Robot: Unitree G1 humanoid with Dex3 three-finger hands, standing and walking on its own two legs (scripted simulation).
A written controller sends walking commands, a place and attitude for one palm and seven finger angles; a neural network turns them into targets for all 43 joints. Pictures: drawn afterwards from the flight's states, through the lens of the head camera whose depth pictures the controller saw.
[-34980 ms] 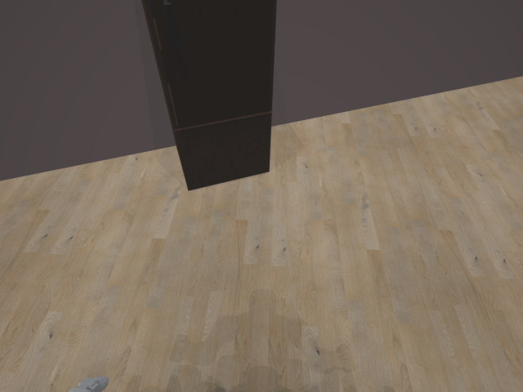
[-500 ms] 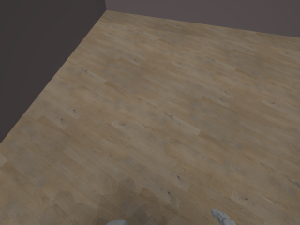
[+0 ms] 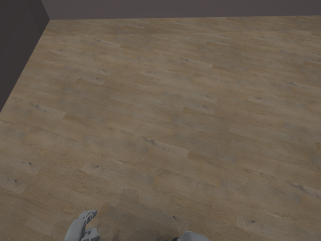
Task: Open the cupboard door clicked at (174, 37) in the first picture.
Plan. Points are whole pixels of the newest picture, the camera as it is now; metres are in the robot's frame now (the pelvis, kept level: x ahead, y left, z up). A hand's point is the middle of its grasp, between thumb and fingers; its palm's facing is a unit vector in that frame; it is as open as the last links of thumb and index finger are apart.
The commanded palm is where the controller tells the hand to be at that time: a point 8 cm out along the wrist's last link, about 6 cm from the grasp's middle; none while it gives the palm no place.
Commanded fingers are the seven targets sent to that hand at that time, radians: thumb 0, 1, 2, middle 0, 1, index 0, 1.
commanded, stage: turn to face it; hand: left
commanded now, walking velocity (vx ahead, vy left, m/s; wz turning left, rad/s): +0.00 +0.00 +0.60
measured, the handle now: out of the picture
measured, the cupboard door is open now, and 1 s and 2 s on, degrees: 43 43 43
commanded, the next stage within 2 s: none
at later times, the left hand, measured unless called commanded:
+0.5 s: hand out of the picture +0.11 +0.26 -0.17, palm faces +0.29 -0.93 -0.22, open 7.3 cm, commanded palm none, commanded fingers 0.00 0.90 0.90 -0.20 -0.30 -0.20 -0.30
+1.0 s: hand out of the picture +0.07 +0.16 -0.14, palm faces +0.55 -0.79 -0.25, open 7.3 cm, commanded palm none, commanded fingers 0.00 0.90 0.90 -0.20 -0.30 -0.20 -0.30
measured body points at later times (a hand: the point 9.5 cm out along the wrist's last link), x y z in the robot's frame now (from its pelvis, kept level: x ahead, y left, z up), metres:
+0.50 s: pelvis +0.09 +0.04 +0.01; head +0.13 +0.07 +0.45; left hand +0.10 +0.31 -0.15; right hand +0.22 -0.20 -0.12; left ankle +0.11 +0.14 -0.72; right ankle +0.08 -0.12 -0.64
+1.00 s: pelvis +0.13 -0.03 +0.02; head +0.18 -0.01 +0.46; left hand +0.04 +0.20 -0.12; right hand +0.35 -0.20 -0.13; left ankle +0.05 +0.09 -0.66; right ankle +0.15 -0.13 -0.72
